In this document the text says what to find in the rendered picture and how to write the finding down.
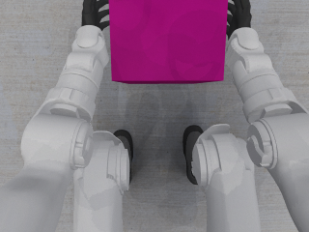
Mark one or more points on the right robot hand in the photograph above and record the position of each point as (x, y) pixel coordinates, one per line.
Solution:
(240, 16)

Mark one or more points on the right robot forearm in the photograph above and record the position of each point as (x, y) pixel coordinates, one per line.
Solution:
(259, 86)

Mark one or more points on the left robot thigh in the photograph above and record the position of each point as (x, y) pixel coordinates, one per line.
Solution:
(98, 201)

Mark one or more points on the left robot forearm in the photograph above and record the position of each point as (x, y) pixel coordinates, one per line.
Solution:
(76, 90)

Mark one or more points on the right robot upper arm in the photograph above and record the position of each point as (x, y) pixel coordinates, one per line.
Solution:
(281, 145)

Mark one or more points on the left robot shin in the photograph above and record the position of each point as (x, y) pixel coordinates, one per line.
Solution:
(99, 135)

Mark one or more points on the left robot upper arm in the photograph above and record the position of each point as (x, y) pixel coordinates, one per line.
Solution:
(54, 146)

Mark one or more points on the carton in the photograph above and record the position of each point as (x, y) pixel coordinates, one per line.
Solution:
(167, 41)

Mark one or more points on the left robot hand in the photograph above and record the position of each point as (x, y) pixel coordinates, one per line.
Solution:
(91, 14)

